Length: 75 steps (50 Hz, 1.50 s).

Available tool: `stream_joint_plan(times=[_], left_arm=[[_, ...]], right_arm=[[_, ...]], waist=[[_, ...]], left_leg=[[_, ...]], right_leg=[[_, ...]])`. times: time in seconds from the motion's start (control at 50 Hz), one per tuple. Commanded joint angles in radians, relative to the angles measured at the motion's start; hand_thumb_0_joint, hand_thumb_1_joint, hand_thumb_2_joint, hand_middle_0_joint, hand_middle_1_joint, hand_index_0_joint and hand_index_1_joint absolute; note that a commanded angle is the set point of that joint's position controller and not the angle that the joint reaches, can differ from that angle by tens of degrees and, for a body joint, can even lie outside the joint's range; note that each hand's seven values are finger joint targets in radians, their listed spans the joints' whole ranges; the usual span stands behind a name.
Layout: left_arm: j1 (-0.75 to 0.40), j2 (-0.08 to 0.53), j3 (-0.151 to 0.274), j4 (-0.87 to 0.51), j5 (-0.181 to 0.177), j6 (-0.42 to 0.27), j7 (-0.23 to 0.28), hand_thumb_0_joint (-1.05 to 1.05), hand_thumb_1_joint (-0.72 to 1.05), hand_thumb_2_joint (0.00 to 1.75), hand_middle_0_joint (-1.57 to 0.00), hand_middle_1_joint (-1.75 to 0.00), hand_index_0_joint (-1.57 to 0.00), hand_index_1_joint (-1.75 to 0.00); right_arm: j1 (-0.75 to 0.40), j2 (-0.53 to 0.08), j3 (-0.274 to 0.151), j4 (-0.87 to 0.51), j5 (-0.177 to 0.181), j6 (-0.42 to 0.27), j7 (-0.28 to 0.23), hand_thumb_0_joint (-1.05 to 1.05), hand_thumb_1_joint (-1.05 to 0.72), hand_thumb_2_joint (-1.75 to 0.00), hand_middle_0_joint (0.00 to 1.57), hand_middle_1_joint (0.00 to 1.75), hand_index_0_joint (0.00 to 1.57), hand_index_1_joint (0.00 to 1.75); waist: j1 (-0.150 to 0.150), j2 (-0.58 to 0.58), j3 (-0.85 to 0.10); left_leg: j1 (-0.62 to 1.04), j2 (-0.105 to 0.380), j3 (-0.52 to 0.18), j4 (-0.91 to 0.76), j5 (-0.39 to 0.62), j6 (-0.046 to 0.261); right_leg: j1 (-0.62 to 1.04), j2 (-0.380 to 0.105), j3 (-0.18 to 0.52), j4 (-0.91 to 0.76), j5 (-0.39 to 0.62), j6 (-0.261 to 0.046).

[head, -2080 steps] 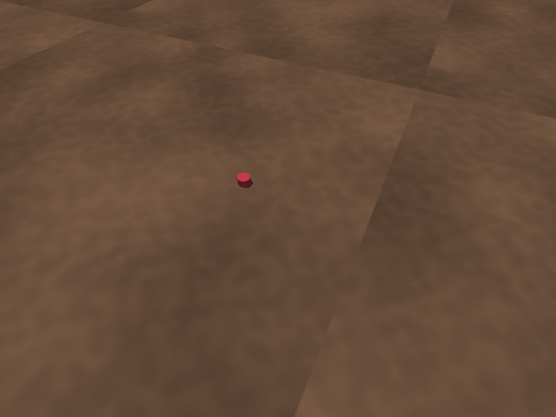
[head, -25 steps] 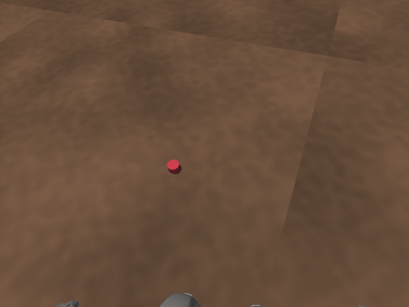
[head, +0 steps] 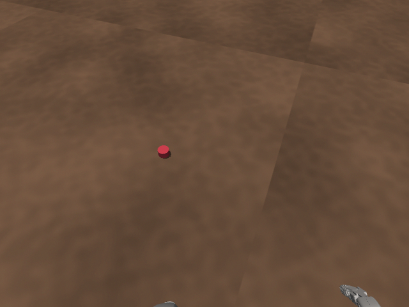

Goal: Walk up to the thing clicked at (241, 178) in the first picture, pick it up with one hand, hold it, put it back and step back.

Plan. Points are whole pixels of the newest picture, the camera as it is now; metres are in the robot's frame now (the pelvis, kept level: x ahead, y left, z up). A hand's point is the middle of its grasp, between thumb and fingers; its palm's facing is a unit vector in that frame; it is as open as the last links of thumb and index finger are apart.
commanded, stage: step back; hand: left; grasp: from above
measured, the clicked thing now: (163, 151) +1.08 +0.29 -0.74
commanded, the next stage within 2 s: stand in 0.86 s
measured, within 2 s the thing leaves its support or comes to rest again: neither
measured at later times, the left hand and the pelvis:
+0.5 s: hand out of the picture +0.07 +0.32 -0.14, palm faces +0.02 -0.93 -0.37, open 7.4 cm; pelvis +0.01 +0.04 +0.01, yaw +2 degrees
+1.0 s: hand (85, 305) +0.16 +0.27 -0.13, palm faces +0.03 -0.94 -0.34, open 7.4 cm; pelvis +0.05 +0.02 +0.01, yaw +3 degrees
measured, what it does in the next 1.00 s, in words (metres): steps on the spot: left foot, then right foot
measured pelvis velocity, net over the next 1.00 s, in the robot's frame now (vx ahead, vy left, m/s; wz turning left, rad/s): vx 0.05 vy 0.02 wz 0.05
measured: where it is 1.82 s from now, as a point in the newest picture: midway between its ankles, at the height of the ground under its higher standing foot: outside the picture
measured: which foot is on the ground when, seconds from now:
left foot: down 0.00-0.00, up 0.02-0.26, down 0.28-1.00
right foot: down 0.00-0.34, up 0.36-0.66, down 0.68-1.00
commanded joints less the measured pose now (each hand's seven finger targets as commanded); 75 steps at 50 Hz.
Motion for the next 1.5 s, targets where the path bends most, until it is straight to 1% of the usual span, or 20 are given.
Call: stream_joint_plan(times=[0.0,0.02,0.04,0.08,0.18,0.26,0.28,0.3,0.32,0.36,0.42,0.58,0.64,0.66,0.68,0.7,0.72,0.82,0.88,1.48], left_arm=[[-0.003,0.342,0.098,-0.082,0.031,-0.050,0.022,0.00,0.90,0.90,-0.20,-0.30,-0.20,-0.30],[-0.083,0.348,0.094,-0.100,0.029,-0.054,0.021,0.00,0.90,0.90,-0.20,-0.30,-0.20,-0.30],[-0.124,0.292,0.080,-0.101,0.020,-0.061,0.019,0.00,0.90,0.90,-0.20,-0.30,-0.20,-0.30],[-0.096,0.247,0.071,-0.095,0.014,-0.066,0.018,0.00,0.90,0.90,-0.20,-0.30,-0.20,-0.30],[-0.008,0.290,0.086,-0.074,0.015,-0.056,-0.001,0.00,0.90,0.90,-0.20,-0.30,-0.20,-0.30],[-0.054,0.259,0.058,-0.096,0.002,-0.035,-0.006,0.00,0.90,0.90,-0.20,-0.30,-0.20,-0.30],[-0.020,0.214,0.042,-0.094,0.000,-0.030,-0.008,0.00,0.90,0.90,-0.20,-0.30,-0.20,-0.30],[-0.009,0.154,0.026,-0.109,-0.011,-0.030,-0.010,0.00,0.90,0.90,-0.20,-0.30,-0.20,-0.30],[-0.033,0.158,0.029,-0.111,-0.016,-0.023,-0.005,0.00,0.90,0.90,-0.20,-0.30,-0.20,-0.30],[-0.049,0.254,0.048,-0.093,-0.009,-0.019,0.003,0.00,0.90,0.90,-0.20,-0.30,-0.20,-0.30],[0.027,0.222,0.046,-0.057,-0.016,-0.019,-0.010,0.00,0.90,0.90,-0.20,-0.30,-0.20,-0.30],[-0.054,0.167,0.039,-0.053,-0.022,-0.018,-0.002,0.00,0.90,0.90,-0.20,-0.30,-0.20,-0.30],[-0.013,0.189,0.046,-0.020,-0.013,-0.022,0.008,0.00,0.90,0.90,-0.20,-0.30,-0.20,-0.30],[-0.009,0.238,0.057,-0.021,-0.004,-0.029,0.013,0.00,0.90,0.90,-0.20,-0.30,-0.20,-0.30],[-0.050,0.278,0.063,-0.037,0.002,-0.035,0.015,0.00,0.90,0.90,-0.20,-0.30,-0.20,-0.30],[-0.147,0.304,0.061,-0.059,-0.007,-0.031,0.010,0.00,0.90,0.90,-0.20,-0.30,-0.20,-0.30],[-0.205,0.287,0.054,-0.075,-0.007,-0.028,0.007,0.00,0.90,0.90,-0.20,-0.30,-0.20,-0.30],[-0.215,0.218,0.042,-0.057,-0.012,-0.025,0.006,0.00,0.90,0.90,-0.20,-0.30,-0.20,-0.30],[-0.152,0.158,0.002,0.006,-0.038,-0.026,-0.002,0.00,0.90,0.90,-0.20,-0.30,-0.20,-0.30],[-0.203,0.180,-0.027,0.138,-0.024,-0.041,-0.004,0.00,0.90,0.90,-0.20,-0.30,-0.20,-0.30]], right_arm=[[-0.050,-0.176,-0.053,-0.071,0.001,-0.010,-0.023,0.00,-0.90,-0.90,0.20,0.30,0.20,0.30],[-0.056,-0.220,-0.071,-0.057,0.010,-0.016,-0.018,0.00,-0.90,-0.90,0.20,0.30,0.20,0.30],[-0.032,-0.222,-0.072,-0.036,0.018,-0.020,-0.008,0.00,-0.90,-0.90,0.20,0.30,0.20,0.30],[0.002,-0.197,-0.066,-0.010,0.027,-0.031,-0.002,0.00,-0.90,-0.90,0.20,0.30,0.20,0.30],[-0.012,-0.189,-0.060,-0.014,0.017,-0.057,0.009,0.00,-0.90,-0.90,0.20,0.30,0.20,0.30],[0.095,-0.178,-0.071,0.041,0.024,-0.081,-0.002,0.00,-0.90,-0.90,0.20,0.30,0.20,0.30],[0.148,-0.193,-0.082,0.062,0.020,-0.088,-0.011,0.00,-0.90,-0.90,0.20,0.30,0.20,0.30],[0.214,-0.250,-0.101,0.070,0.010,-0.094,-0.020,0.00,-0.90,-0.90,0.20,0.30,0.20,0.30],[0.238,-0.337,-0.112,0.061,0.005,-0.098,-0.022,0.00,-0.90,-0.90,0.20,0.30,0.20,0.30],[0.182,-0.335,-0.115,0.051,0.018,-0.091,-0.022,0.00,-0.90,-0.90,0.20,0.30,0.20,0.30],[0.106,-0.243,-0.080,0.021,0.026,-0.107,-0.031,0.00,-0.90,-0.90,0.20,0.30,0.20,0.30],[0.091,-0.211,-0.050,0.021,0.031,-0.079,-0.045,0.00,-0.90,-0.90,0.20,0.30,0.20,0.30],[0.014,-0.190,-0.035,0.012,0.050,-0.056,-0.048,0.00,-0.90,-0.90,0.20,0.30,0.20,0.30],[0.020,-0.154,-0.026,0.009,0.055,-0.055,-0.050,0.00,-0.90,-0.90,0.20,0.30,0.20,0.30],[0.053,-0.117,-0.013,0.011,0.058,-0.052,-0.052,0.00,-0.90,-0.90,0.20,0.30,0.20,0.30],[0.077,-0.141,-0.021,0.040,0.053,-0.044,-0.060,0.00,-0.90,-0.90,0.20,0.30,0.20,0.30],[0.111,-0.163,-0.028,0.078,0.047,-0.042,-0.060,0.00,-0.90,-0.90,0.20,0.30,0.20,0.30],[0.093,-0.184,-0.024,0.122,0.040,-0.066,-0.051,0.00,-0.90,-0.90,0.20,0.30,0.20,0.30],[0.003,-0.196,-0.013,0.122,0.034,-0.080,-0.036,0.00,-0.90,-0.90,0.20,0.30,0.20,0.30],[-0.070,-0.178,0.012,0.237,0.043,-0.074,-0.027,0.00,-0.90,-0.90,0.20,0.30,0.20,0.30]], waist=[[0.058,-0.130,0.015],[0.024,-0.137,0.080],[-0.006,-0.104,0.120],[-0.011,-0.106,0.079],[0.048,-0.232,0.047],[-0.021,-0.179,-0.036],[-0.037,-0.076,-0.094],[-0.062,0.103,-0.148],[-0.070,0.177,-0.135],[-0.048,0.070,-0.039],[0.007,0.072,-0.032],[-0.017,0.170,-0.101],[0.035,0.082,-0.149],[0.035,-0.027,-0.174],[0.007,-0.169,-0.163],[-0.007,-0.199,-0.150],[-0.026,-0.193,-0.121],[-0.025,-0.157,-0.184],[0.011,-0.063,-0.180],[-0.007,-0.016,-0.141]], left_leg=[[-0.227,-0.035,-0.152,0.177,-0.275,-0.039],[-0.101,-0.006,-0.200,0.248,-0.228,-0.039],[-0.085,-0.013,-0.197,0.262,-0.164,-0.042],[-0.137,-0.071,-0.153,0.244,-0.105,-0.050],[-0.098,-0.056,-0.052,0.060,-0.172,-0.054],[0.209,-0.086,0.008,-0.190,-0.020,-0.030],[0.341,-0.079,-0.034,-0.235,-0.007,-0.021],[0.436,0.088,-0.297,-0.337,-0.141,0.043],[0.394,0.278,-0.623,-0.413,-0.290,0.146],[0.212,0.306,-0.614,-0.432,-0.348,0.221],[0.208,0.185,-0.320,-0.381,-0.059,0.134],[0.148,0.144,-0.146,-0.197,0.538,0.126],[0.059,0.095,-0.131,-0.081,0.324,0.059],[0.011,0.050,-0.120,0.000,0.187,0.019],[-0.022,-0.049,-0.092,0.093,-0.025,-0.017],[0.063,-0.069,-0.058,0.144,-0.247,-0.031],[0.151,-0.050,-0.054,0.153,-0.280,-0.037],[0.181,0.013,-0.094,-0.123,0.213,0.002],[0.210,0.071,-0.165,-0.190,0.212,0.011],[0.278,0.074,-0.100,-0.400,0.178,-0.024]], right_leg=[[-0.121,-0.418,0.562,-0.354,-0.421,-0.219],[-0.296,-0.438,0.559,-0.371,-0.472,-0.242],[-0.307,-0.374,0.449,-0.363,-0.424,-0.203],[-0.143,-0.266,0.264,-0.317,-0.138,-0.159],[-0.057,-0.274,0.208,-0.275,-0.124,-0.159],[-0.152,-0.234,0.090,-0.079,0.160,-0.121],[-0.191,-0.185,0.034,0.096,0.252,-0.095],[-0.314,-0.086,-0.047,0.345,0.165,-0.049],[-0.458,-0.020,-0.024,0.450,-0.146,-0.030],[-0.411,-0.078,0.094,0.541,-0.169,-0.043],[-0.389,-0.109,0.062,0.474,-0.040,-0.030],[-0.140,-0.069,-0.068,0.120,0.078,0.007],[0.031,-0.069,-0.052,-0.086,0.272,-0.011],[0.073,-0.163,0.082,-0.104,0.355,-0.036],[0.029,-0.296,0.274,-0.181,0.356,-0.096],[-0.117,-0.405,0.339,-0.205,0.298,-0.220],[-0.220,-0.405,0.348,-0.188,0.279,-0.238],[-0.091,-0.223,0.085,-0.038,0.448,-0.069],[-0.056,-0.163,0.060,-0.117,0.313,-0.029],[0.030,-0.182,0.045,-0.261,0.380,-0.006]])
